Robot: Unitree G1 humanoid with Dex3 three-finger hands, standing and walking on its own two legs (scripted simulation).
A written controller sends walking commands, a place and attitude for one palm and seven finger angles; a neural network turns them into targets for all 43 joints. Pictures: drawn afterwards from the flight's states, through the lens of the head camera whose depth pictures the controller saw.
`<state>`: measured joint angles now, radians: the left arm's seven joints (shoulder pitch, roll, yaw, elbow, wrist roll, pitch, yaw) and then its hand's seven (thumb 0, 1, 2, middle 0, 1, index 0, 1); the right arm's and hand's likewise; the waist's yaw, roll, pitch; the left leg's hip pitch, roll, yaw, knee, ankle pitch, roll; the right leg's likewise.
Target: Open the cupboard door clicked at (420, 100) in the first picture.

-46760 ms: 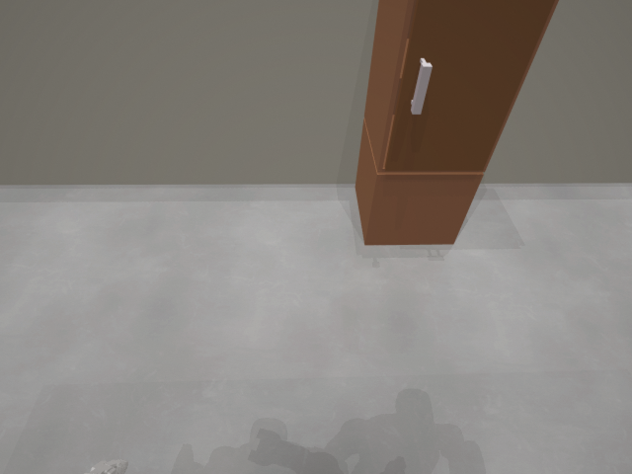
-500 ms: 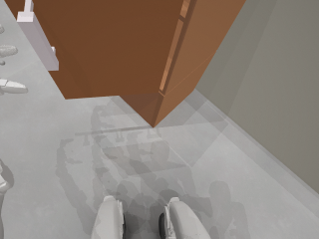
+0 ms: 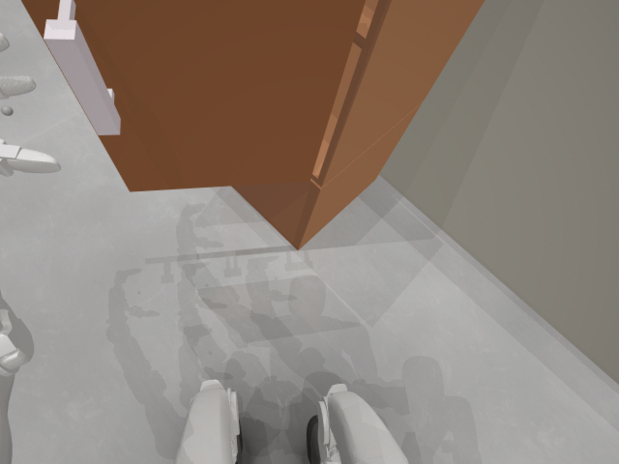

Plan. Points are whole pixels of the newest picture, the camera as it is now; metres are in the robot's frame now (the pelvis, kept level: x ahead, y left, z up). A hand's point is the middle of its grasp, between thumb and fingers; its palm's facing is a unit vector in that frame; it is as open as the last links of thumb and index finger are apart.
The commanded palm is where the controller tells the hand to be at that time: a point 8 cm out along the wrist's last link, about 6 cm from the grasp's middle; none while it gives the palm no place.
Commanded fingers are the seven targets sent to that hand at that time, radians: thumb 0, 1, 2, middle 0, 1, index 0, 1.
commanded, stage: slide the fingers in behind the handle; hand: left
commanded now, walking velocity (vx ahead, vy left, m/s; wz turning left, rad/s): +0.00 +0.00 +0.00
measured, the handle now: (89, 71) +0.56 +0.23 +0.08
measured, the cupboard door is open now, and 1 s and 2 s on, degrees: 53 53 53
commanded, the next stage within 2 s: close the thumb around the handle in 1.68 s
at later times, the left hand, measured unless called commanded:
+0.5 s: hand (51, 114) +0.50 +0.26 +0.07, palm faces +0.10 -1.00 +0.00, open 14.0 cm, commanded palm +0.48 +0.30 +0.07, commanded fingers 0.00 -0.50 0.30 -0.30 -1.20 -0.30 -1.20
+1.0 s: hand (93, 108) +0.51 +0.22 +0.07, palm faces +0.09 -1.00 -0.02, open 14.0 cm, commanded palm +0.48 +0.26 +0.07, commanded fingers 0.00 -0.50 0.30 -0.30 -1.20 -0.30 -1.20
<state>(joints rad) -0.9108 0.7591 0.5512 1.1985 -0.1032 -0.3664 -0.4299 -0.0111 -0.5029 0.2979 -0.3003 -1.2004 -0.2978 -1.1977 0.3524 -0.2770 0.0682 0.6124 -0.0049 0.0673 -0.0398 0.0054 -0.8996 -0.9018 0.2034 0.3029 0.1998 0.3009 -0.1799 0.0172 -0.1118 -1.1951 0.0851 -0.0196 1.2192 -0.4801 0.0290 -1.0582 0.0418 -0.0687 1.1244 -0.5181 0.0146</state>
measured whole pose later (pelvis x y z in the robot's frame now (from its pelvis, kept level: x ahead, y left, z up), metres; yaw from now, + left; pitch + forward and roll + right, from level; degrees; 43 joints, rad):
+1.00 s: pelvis +0.01 -0.01 +0.01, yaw +1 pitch +25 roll -4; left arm -0.86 0.56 0.44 1.13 -0.10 -0.40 -0.26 -0.01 -0.50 0.30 -0.30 -1.20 -0.30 -1.20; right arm 0.38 -0.26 0.04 0.64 -0.02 0.07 -0.02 0.01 -0.90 -0.90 0.20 0.30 0.20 0.30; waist -0.17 0.03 -0.13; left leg -1.14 0.08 -0.01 1.18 -0.48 0.01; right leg -1.02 0.04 -0.06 1.11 -0.53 0.00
